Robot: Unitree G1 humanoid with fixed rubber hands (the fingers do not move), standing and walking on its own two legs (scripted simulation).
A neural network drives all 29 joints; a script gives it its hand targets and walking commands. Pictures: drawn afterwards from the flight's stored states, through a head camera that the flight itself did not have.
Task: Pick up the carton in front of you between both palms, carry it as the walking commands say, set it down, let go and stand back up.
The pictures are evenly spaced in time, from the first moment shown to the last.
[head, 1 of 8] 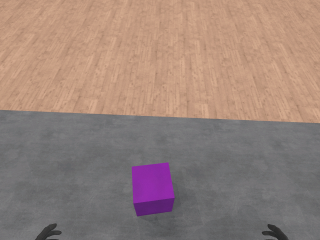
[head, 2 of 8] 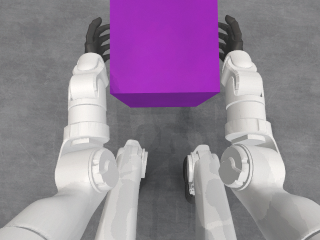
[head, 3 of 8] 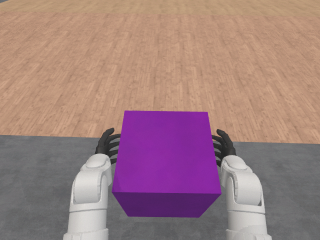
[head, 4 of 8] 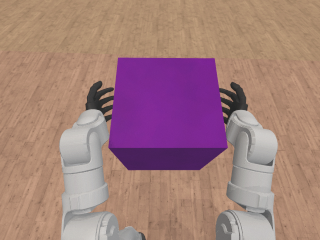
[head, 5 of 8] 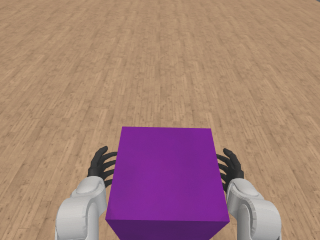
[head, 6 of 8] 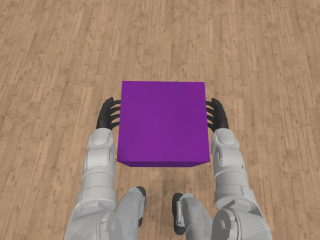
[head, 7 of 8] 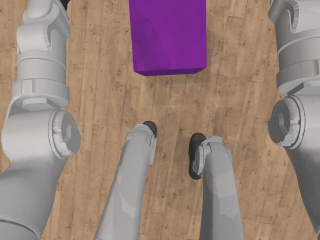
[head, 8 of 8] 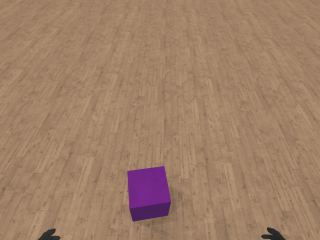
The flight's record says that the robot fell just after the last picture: no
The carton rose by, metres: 0.98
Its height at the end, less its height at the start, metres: +0.26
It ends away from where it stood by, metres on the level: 5.29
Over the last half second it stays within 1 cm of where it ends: yes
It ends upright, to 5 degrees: yes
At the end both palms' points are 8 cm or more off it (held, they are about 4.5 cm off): yes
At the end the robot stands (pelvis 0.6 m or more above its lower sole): yes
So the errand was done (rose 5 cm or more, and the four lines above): yes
